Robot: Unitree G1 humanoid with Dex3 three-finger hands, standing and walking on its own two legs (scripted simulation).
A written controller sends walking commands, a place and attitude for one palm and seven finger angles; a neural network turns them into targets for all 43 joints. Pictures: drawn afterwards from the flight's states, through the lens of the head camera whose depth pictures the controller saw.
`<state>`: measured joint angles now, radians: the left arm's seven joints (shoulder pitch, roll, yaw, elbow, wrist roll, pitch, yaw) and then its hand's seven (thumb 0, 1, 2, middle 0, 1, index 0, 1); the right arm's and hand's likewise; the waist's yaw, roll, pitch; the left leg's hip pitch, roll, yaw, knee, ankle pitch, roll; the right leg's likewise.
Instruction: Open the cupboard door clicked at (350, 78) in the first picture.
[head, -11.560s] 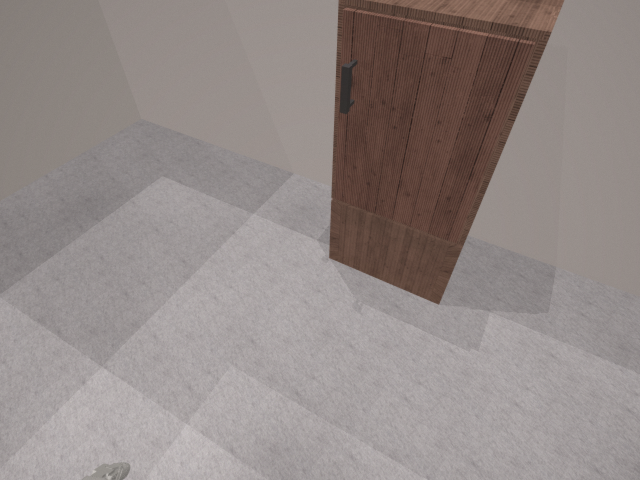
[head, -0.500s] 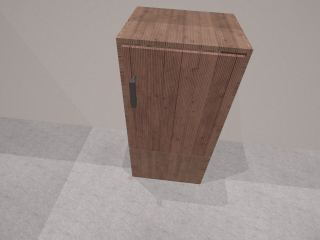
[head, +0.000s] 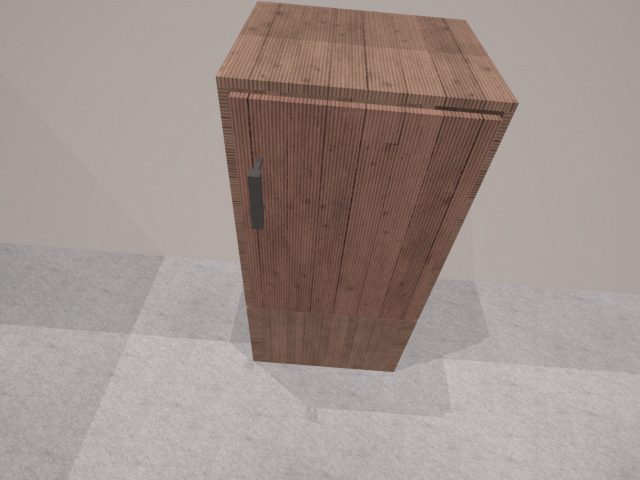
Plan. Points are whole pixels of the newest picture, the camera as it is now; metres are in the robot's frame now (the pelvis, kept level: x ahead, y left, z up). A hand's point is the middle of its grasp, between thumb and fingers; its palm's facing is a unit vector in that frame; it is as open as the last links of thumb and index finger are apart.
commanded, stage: come to a stop and stand still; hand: left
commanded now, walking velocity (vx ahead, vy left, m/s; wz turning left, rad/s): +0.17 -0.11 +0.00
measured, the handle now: (258, 193) +0.58 +0.15 +0.01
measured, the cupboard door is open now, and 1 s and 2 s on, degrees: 0 0 0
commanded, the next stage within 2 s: look again from close up in 1.48 s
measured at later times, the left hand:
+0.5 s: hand (226, 473) +0.17 +0.14 -0.18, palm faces +0.05 -0.99 -0.16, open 7.3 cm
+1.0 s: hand out of the picture +0.01 +0.18 -0.17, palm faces +0.05 -0.98 -0.21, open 7.3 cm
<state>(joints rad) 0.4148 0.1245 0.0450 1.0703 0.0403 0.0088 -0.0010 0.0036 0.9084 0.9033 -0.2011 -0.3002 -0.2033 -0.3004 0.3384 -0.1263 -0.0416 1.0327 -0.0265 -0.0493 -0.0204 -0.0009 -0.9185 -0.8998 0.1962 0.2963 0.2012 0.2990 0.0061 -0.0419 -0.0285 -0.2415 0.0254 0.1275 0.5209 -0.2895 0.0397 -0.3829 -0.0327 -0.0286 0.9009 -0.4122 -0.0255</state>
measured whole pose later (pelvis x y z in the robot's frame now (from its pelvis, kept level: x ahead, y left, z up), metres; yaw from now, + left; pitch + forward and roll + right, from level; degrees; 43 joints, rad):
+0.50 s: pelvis +0.06 -0.02 -0.01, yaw +3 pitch -1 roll -1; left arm 0.09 0.12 0.04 0.95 0.03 0.01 0.04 -0.01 0.92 0.90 -0.20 -0.30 -0.21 -0.30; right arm 0.26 -0.15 -0.07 1.05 -0.01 0.03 -0.03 0.00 -0.91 -0.90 0.20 0.30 0.20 0.30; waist -0.03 0.00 0.12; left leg -0.36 0.03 0.07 0.84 -0.49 -0.03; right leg -0.38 -0.08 -0.12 0.56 -0.17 0.00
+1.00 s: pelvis +0.03 +0.01 +0.01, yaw +1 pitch -1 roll +0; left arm 0.32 0.14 0.01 1.09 0.02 0.02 0.04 0.00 0.91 0.90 -0.20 -0.30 -0.20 -0.30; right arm 0.23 -0.17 -0.04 1.05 -0.01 0.01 -0.03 -0.01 -0.94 -0.90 0.20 0.30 0.20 0.30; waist 0.00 0.02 0.03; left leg -0.23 -0.02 0.14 0.42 -0.19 0.06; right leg -0.14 -0.03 -0.03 0.44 -0.29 0.01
